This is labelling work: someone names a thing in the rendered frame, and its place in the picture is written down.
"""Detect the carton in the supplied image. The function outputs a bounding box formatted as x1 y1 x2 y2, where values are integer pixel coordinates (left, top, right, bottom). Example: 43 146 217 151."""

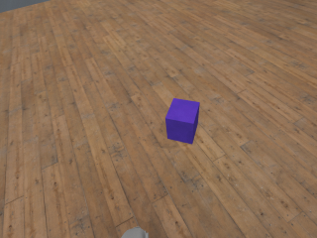
165 98 200 145

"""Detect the left robot thigh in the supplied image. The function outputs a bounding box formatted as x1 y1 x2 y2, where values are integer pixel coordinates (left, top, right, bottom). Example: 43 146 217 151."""
121 228 150 238

